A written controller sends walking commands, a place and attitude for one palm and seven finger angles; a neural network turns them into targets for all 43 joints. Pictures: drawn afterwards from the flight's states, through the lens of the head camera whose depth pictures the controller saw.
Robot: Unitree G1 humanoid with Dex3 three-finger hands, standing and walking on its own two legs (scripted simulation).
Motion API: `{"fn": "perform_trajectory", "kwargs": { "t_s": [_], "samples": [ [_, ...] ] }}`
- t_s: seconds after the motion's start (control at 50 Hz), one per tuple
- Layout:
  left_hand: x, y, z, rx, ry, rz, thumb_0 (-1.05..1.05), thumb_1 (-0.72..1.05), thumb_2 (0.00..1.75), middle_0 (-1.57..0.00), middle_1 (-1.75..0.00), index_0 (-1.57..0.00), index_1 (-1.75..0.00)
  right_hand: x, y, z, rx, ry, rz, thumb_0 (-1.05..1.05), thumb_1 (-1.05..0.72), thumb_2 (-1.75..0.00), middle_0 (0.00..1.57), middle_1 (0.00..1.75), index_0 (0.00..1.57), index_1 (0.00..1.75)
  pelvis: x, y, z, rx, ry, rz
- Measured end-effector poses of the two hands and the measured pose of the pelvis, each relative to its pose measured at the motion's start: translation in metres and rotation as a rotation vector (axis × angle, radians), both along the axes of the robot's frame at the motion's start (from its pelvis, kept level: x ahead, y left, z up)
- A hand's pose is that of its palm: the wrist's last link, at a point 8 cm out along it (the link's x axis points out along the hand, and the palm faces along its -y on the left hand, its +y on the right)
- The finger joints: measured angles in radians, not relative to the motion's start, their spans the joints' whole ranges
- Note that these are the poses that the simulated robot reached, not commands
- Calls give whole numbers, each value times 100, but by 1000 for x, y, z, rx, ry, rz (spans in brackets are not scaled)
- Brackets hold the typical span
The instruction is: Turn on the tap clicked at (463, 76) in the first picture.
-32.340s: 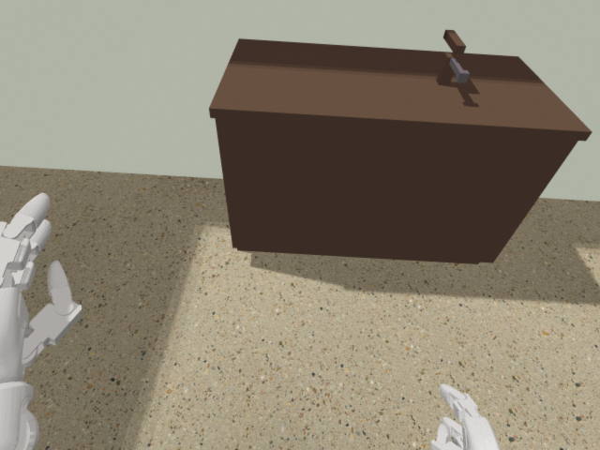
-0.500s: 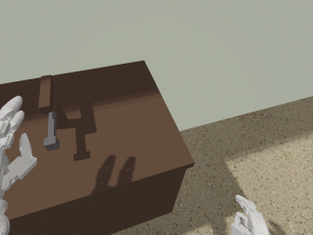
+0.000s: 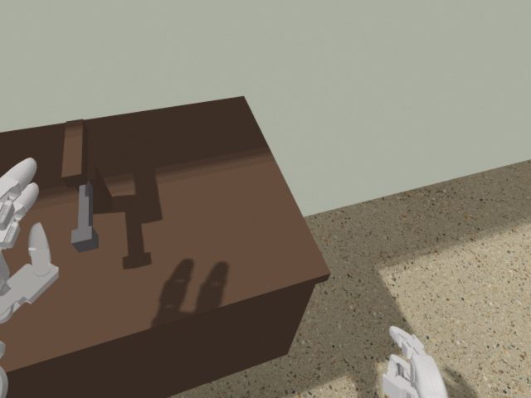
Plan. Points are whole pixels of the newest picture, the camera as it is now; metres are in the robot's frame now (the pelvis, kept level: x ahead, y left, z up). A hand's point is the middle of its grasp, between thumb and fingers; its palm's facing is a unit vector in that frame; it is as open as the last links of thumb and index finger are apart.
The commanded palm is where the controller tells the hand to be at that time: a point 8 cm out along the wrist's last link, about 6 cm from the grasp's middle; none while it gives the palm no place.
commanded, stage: shuffle to correct the standing spot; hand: left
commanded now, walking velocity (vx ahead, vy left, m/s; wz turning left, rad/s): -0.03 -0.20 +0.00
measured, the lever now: (85, 239) +0.32 +0.30 +0.04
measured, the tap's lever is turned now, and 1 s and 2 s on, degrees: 0 0 0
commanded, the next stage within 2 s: none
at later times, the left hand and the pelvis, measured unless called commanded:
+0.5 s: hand (47, 268) +0.21 +0.24 +0.17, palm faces +0.32 -0.85 -0.42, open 7.4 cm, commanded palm +0.16 +0.28 +0.18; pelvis +0.00 +0.00 +0.00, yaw +1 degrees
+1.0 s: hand (62, 271) +0.21 +0.23 +0.17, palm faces +0.32 -0.85 -0.42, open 7.4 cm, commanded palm +0.16 +0.27 +0.18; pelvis +0.00 -0.01 +0.00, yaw +1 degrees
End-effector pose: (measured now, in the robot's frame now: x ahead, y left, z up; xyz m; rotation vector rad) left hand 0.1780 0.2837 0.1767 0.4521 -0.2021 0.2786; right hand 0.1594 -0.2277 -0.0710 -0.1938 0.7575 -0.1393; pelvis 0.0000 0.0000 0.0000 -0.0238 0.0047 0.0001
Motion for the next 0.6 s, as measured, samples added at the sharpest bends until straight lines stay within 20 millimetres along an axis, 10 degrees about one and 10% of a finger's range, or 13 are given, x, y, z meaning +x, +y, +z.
{"fn": "perform_trajectory", "kwargs": {
  "t_s": [0.6],
  "samples": [
    [-2, -4, 6, 3, -19, 24, 1, 88, 90, -21, -30, -22, -30, -2, -7, -4, 5, 7, 3, 2, -90, -90, 20, 30, 20, 30, 2, -5, 0, 3, -1, 12]
  ]
}}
